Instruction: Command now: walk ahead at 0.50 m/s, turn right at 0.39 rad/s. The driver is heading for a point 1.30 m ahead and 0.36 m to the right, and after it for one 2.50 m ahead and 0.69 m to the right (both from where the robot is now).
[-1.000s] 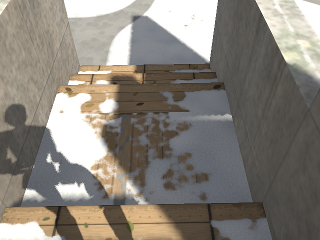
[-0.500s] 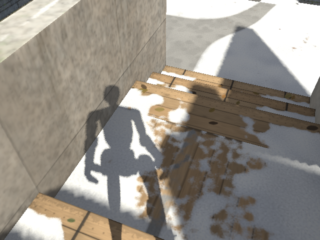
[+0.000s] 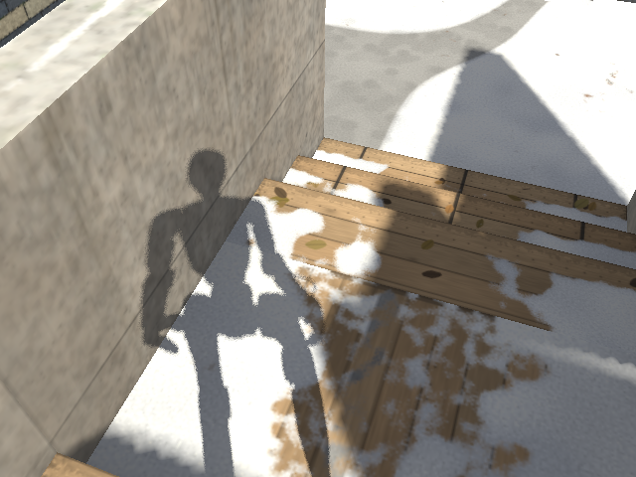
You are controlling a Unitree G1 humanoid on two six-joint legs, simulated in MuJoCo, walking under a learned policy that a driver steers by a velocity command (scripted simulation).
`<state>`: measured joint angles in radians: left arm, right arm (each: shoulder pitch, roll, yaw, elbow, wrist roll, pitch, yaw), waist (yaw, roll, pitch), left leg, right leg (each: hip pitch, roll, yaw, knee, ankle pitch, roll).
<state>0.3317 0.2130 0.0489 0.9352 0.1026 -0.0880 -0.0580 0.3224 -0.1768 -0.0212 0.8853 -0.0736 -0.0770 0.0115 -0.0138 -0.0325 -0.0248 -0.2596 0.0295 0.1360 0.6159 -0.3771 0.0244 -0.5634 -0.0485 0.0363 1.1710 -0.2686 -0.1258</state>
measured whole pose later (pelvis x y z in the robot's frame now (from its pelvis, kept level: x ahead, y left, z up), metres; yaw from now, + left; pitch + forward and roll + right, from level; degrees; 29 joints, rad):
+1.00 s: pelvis +0.56 -0.11 -0.31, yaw -27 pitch +2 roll +1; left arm 0.15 0.22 0.04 0.79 -0.01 -0.06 0.03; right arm 0.47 -0.18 -0.01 1.06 0.00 -0.07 -0.02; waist -0.03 -0.04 -0.03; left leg -0.18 -0.04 0.05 0.43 -0.29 0.04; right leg -0.84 -0.06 0.05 1.04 0.00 0.00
